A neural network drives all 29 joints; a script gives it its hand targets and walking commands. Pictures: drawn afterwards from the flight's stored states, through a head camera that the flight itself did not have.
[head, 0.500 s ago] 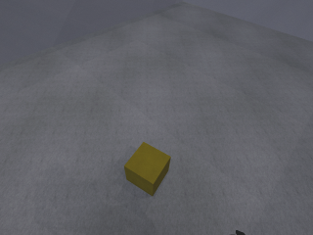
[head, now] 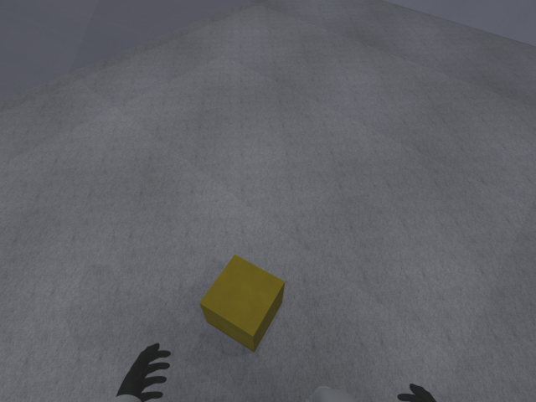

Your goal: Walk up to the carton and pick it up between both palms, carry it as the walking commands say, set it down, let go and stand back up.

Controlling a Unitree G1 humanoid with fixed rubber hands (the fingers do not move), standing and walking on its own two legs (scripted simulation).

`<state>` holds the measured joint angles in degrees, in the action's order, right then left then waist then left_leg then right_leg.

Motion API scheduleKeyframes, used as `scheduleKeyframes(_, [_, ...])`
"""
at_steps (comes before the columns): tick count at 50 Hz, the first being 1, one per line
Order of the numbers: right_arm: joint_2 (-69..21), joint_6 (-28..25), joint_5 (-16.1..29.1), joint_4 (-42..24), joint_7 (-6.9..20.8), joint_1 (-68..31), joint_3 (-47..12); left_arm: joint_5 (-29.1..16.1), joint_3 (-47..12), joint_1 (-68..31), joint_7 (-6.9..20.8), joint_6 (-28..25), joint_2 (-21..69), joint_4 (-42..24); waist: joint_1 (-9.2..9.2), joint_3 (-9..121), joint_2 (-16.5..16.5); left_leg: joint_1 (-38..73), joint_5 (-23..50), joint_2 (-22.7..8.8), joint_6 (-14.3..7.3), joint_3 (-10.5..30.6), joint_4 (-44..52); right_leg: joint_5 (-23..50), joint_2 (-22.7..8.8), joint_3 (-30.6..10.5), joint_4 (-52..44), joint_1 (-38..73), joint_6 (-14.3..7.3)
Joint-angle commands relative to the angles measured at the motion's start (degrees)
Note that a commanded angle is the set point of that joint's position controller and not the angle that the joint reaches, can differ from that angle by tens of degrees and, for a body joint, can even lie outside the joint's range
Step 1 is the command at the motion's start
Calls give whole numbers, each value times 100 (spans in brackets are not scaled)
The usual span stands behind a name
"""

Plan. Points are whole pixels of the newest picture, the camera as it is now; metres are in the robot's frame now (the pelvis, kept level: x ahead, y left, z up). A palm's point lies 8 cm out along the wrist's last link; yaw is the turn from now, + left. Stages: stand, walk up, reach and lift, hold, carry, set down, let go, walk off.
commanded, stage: walk up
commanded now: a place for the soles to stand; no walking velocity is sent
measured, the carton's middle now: (244, 302) +0.51 +0.07 -0.65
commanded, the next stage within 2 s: none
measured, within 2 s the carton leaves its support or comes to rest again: neither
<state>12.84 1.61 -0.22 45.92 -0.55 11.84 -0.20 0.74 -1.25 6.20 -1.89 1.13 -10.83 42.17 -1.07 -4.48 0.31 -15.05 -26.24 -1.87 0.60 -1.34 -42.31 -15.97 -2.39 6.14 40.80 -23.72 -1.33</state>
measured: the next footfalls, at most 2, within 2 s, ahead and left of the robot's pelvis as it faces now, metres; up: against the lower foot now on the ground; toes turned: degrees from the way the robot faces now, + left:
left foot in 1.22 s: +0.08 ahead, +0.22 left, +0.00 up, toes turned -5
right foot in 1.52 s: +0.08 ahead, +0.06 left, +0.00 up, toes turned -15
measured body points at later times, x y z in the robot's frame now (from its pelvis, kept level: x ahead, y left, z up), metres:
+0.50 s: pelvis -0.02 +0.01 +0.00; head +0.00 +0.01 +0.45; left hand +0.08 +0.26 -0.13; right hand +0.08 -0.23 -0.13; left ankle -0.04 +0.12 -0.71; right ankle +0.06 -0.11 -0.71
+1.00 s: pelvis -0.01 +0.02 +0.01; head +0.00 +0.02 +0.46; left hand +0.08 +0.26 -0.11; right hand +0.08 -0.23 -0.12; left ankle -0.04 +0.12 -0.70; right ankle +0.06 -0.11 -0.71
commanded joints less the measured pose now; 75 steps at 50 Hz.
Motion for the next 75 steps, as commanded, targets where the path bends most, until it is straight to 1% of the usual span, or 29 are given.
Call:
scheduleKeyframes(1, [624, -40, 0, -301, -40, 372, 145, 29, 294, 313, -18, -105, -960, -251, 65, 1064, 6, -73, 2342, -225, -256, 348, 297, 2592, -911, -1044, -653, 1080, -409])
scheduleKeyframes(4, [577, -31, -33, -379, -11, 233, 131, 8, 295, 45, -3, -52, -894, -282, 20, 1024, 119, -18, 1981, -278, -315, 491, 508, 2015, -840, -977, -697, 830, -337])
scheduleKeyframes(8, [781, -37, -1, -507, 5, 11, 190, 12, 287, 32, 45, -19, -789, -247, 52, 678, -191, -332, 2076, -540, -474, 873, 1048, 1392, -396, -483, -370, 687, -23])
scheduleKeyframes(10, [783, -50, -2, -560, 14, -93, 192, 22, 280, 61, 66, -14, -740, -206, 67, 618, -243, -478, 2003, -558, -523, 877, 1140, 1179, -304, -469, -380, 762, 20])
scheduleKeyframes(16, [733, -65, -10, -537, 34, -67, 182, 32, 312, 272, 86, -52, -870, -99, 86, 618, -172, -510, 1335, -384, -479, 764, 1162, 960, -500, -676, -669, 805, -58])
scheduleKeyframes(23, [770, -64, -47, -475, 31, -46, 185, 40, 320, 381, 80, -40, -889, -95, 99, 388, -155, -828, 675, -422, -584, 911, 1458, 210, -404, -688, -787, 792, -20])
scheduleKeyframes(31, [587, -82, -70, -369, 61, 192, 124, 40, 393, 503, 60, -47, -1074, -132, 102, 324, 165, -801, -33, -188, -481, 738, 1383, -536, -764, -1104, -1422, 669, -159])
scheduleKeyframes(36, [699, -90, -68, -353, 76, 184, 140, 38, 360, 482, 67, -60, -899, -169, 121, 239, -64, -996, -166, -419, -560, 1054, 1800, -331, -434, -730, -1103, 808, -7])
scheduleKeyframes(39, [745, -107, -63, -349, 67, 170, 168, 41, 345, 559, 80, -100, -882, -168, 185, 279, -90, -1046, 140, -291, -486, 909, 1629, -160, -576, -859, -1187, 949, -69])
scheduleKeyframes(46, [664, -124, -77, -377, 64, 331, 157, 32, 369, 474, 61, -76, -983, -188, 89, 459, 179, -706, 517, -204, -454, 832, 1319, -65, -724, -980, -1348, 751, -128])
scheduleKeyframes(47, [986, -85, -451, -469, 155, 138, 238, 267, 89, 1805, -3, -69, -901, -263, 334, 539, -95, -1180, -1278, 143, -209, 107, 872, -1796, -853, -2078, -2027, 1338, -215])
scheduleKeyframes(48, [830, -43, -533, -525, 199, 31, 243, 302, 129, 2279, -48, -33, -1245, -59, 456, 341, 406, -1840, -1383, 352, -35, -114, -45, -2733, -1460, -3124, -2620, 1670, -480])
scheduleKeyframes(49, [799, -27, -498, -593, 270, 122, 239, 307, 160, 2221, -98, -44, -1467, -158, 423, 271, 771, -2327, -1226, 147, -12, 57, -1107, -3057, -2104, -3938, -2942, 1818, -960])
scheduleKeyframes(50, [792, -37, -426, -700, 325, 55, 201, 328, 234, 2140, -143, -94, -1588, -332, 465, 252, 759, -2634, -1052, -113, -36, 300, -1530, -2794, -2322, -4113, -2896, 1944, -1232])
scheduleKeyframes(51, [779, -50, -364, -787, 369, -100, 203, 355, 262, 2111, -207, -158, -1623, -487, 452, 294, 599, -2772, -804, -290, -18, 497, -1729, -2354, -2294, -4081, -2797, 1922, -1335])
scheduleKeyframes(53, [812, -72, -325, -900, 398, -157, 225, 364, 224, 1900, -262, -275, -1492, -801, 289, 602, 479, -2377, -516, -451, 77, 753, -1682, -1974, -1955, -3479, -2667, 1637, -1117])
scheduleKeyframes(57, [896, 57, -247, -1008, 523, 301, 215, 334, 78, 1810, -234, -259, -1486, -1236, 102, 564, 990, -946, -164, -277, 227, 277, -1029, -2042, -1494, -2591, -2849, 324, -766])
scheduleKeyframes(58, [851, 80, -212, -975, 554, 565, 197, 327, 96, 1638, -219, -221, -1565, -1328, -50, 577, 1077, -281, -83, -142, 204, 53, -772, -2195, -1316, -2252, -2925, -184, -584])
scheduleKeyframes(60, [744, 84, -188, -738, 549, 1585, 187, 332, 46, 1289, -225, -105, -1516, -1471, -594, 482, 1034, 1474, 271, 285, 173, -550, 237, -2682, -626, -1323, -2233, -1637, -6])
scheduleKeyframes(61, [863, 52, -306, -604, 506, 1947, 205, 317, -42, 1457, -214, -51, -1280, -1426, -783, 324, 115, 1846, -200, 302, 155, -214, 769, -2804, -205, -878, -979, -2277, 259])
scheduleKeyframes(62, [1396, 51, -441, -622, 437, 2133, 266, 231, -207, 1726, -170, 1, -750, -1558, -817, 62, -2165, 1073, -2545, -1096, -96, 2182, 2630, -2652, 716, -372, 1085, -2555, 649])
scheduleKeyframes(63, [1736, 104, -492, -748, 321, 1376, 295, 146, -2, 1812, -243, 51, -858, -1492, -519, -729, -2113, -519, -3533, -1871, -457, 3416, 3385, -2158, 667, -1136, 2027, -2201, 581])
scheduleKeyframes(64, [1437, 106, -545, -888, 199, 755, 270, 109, 129, 1804, -246, 72, -1002, -1403, -214, -984, -980, -1075, -3299, -1835, -691, 3364, 3414, -1394, 455, -1463, 2417, -1769, 414])
scheduleKeyframes(65, [1222, 66, -524, -991, 121, 447, 263, 69, 199, 1975, -182, 43, -963, -1298, 23, -994, -591, -1292, -2558, -1662, -697, 2911, 3265, -908, 407, -1338, 2529, -1476, 358])
scheduleKeyframes(67, [1207, 1, -448, -1064, 102, 86, 327, 69, 369, 2607, -121, 17, -871, -1058, 399, -490, -963, -1056, -1318, -1299, -763, 1909, 2950, -571, 395, -985, 2531, -762, 321])
scheduleKeyframes(69, [906, -55, -455, -1049, 80, 277, 299, 94, 392, 2541, -76, 11, -754, -923, 261, -392, -853, -897, -903, -1250, -878, 1542, 2695, -611, 384, -980, 2149, -563, 269])
scheduleKeyframes(72, [913, -44, -387, -944, 22, 473, 294, 41, 434, 2200, -9, -26, -657, -938, 133, -491, -706, -565, -1219, -1265, -828, 1371, 2553, -1242, 405, -756, 662, -253, 188])
scheduleKeyframes(74, [1017, 12, -284, -805, 9, 624, 286, -40, 382, 2246, -14, -90, -597, -883, 184, -422, -539, -606, -930, -1224, -713, 1112, 2190, -1044, 525, -399, -530, 487, 54])
scheduleKeyframes(75, [992, 52, -238, -723, 21, 630, 274, -17, 338, 2447, -37, -154, -606, -793, 354, -330, -406, -1177, -573, -1098, -551, 764, 1735, -393, 467, -476, -1269, 1420, -46])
